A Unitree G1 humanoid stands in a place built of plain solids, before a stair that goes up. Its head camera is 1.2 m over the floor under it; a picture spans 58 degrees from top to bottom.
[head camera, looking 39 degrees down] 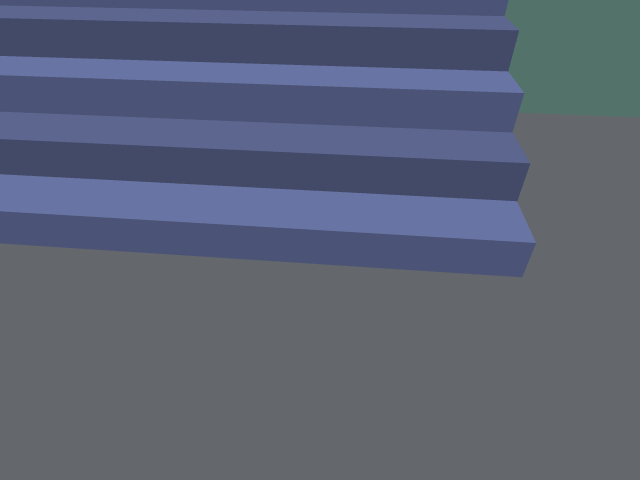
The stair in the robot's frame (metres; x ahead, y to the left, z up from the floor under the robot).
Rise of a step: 0.18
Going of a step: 0.28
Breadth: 3.10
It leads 6 degrees to the right of straight ahead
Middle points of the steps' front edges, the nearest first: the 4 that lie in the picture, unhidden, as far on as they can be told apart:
1.39 0.74 0.18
1.67 0.71 0.36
1.95 0.68 0.54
2.23 0.66 0.71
